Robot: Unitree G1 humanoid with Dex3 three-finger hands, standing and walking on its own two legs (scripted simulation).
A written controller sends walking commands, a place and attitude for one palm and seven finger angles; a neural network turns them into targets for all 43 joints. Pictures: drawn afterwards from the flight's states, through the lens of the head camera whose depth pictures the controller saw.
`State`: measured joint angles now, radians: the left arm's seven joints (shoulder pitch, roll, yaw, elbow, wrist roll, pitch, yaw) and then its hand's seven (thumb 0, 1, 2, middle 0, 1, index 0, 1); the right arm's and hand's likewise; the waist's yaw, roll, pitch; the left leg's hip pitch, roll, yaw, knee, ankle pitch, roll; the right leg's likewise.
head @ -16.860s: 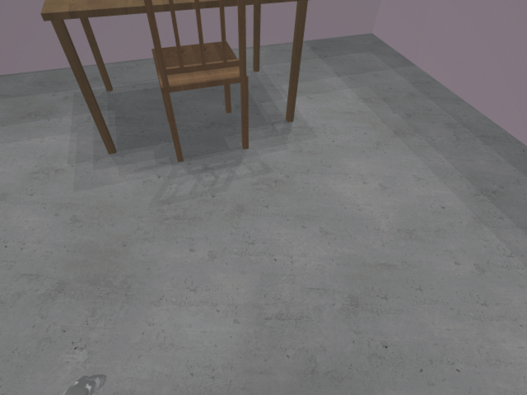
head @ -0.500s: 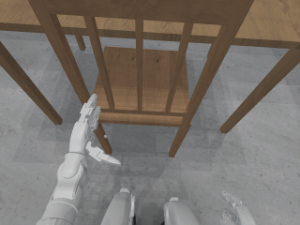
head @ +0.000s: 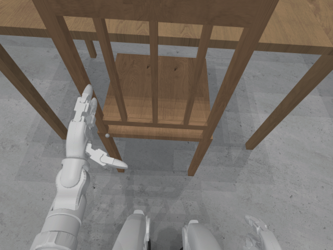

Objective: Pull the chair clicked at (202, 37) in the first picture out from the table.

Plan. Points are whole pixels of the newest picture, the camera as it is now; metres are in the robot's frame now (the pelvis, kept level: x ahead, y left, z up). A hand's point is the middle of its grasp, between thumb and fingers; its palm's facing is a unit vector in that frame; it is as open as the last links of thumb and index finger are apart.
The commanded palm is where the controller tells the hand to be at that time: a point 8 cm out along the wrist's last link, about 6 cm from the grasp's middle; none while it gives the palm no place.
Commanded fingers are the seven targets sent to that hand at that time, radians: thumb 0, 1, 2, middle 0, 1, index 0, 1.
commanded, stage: aim the fingers beside a spindle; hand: left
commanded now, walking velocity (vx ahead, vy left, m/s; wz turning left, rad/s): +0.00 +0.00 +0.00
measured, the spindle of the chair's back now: (154, 84) +0.50 +0.05 +0.07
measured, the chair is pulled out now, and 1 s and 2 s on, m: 0.00 0.00 0.00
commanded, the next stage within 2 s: push the fingers through the gap in 1.10 s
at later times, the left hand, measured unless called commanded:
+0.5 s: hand (118, 145) +0.36 +0.13 +0.00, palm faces -0.09 -1.00 +0.00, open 17.0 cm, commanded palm +0.34 +0.19 +0.02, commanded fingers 0.00 -0.50 0.30 -0.06 -0.08 -0.06 -0.08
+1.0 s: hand (111, 136) +0.37 +0.14 +0.03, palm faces +0.01 -1.00 -0.05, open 16.9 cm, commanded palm +0.35 +0.19 +0.03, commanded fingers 0.00 -0.50 0.30 -0.06 -0.08 -0.06 -0.08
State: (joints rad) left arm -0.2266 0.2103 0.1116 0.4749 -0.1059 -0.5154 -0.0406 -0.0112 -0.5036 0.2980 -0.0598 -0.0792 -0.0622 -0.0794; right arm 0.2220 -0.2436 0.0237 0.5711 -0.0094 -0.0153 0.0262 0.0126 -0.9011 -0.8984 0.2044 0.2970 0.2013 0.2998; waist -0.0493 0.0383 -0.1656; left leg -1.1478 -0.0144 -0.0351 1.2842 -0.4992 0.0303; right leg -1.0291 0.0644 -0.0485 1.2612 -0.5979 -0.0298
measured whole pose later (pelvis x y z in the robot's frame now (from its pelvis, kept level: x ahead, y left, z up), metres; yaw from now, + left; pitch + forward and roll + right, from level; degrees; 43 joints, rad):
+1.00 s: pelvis +0.00 +0.00 +0.00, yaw +0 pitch +21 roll -3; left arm -0.22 0.19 0.12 0.48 -0.11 -0.50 -0.04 -0.01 -0.50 0.30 -0.06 -0.08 -0.06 -0.08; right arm 0.22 -0.24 0.02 0.56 -0.01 -0.01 0.02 0.01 -0.90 -0.90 0.20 0.30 0.20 0.30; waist -0.06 0.03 -0.16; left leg -1.15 -0.01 -0.03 1.28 -0.50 0.03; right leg -1.04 0.07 -0.04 1.26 -0.60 -0.03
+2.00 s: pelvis +0.00 +0.00 +0.00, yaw -1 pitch +24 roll -3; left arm -0.48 0.23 0.19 0.75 -0.11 -0.49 -0.06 -0.01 -0.50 0.30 -0.06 -0.08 -0.06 -0.08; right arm 0.28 -0.25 0.01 0.61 -0.02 0.03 0.03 0.01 -0.90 -0.90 0.20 0.30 0.20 0.30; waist -0.09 0.05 -0.16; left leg -1.20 -0.01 -0.03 1.28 -0.50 0.03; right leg -1.08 0.07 -0.04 1.26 -0.59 -0.03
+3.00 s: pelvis +0.00 +0.01 -0.01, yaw -2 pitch +26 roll -4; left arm -0.72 0.29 0.27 1.01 -0.04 -0.54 -0.05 -0.01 -0.50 0.30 -0.07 -0.11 -0.07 -0.11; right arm 0.29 -0.25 0.02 0.62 -0.04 0.09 0.06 0.01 -0.90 -0.90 0.20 0.30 0.20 0.30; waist -0.14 0.05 -0.16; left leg -1.26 0.00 -0.03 1.31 -0.50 0.04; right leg -1.14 0.08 -0.04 1.27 -0.59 -0.02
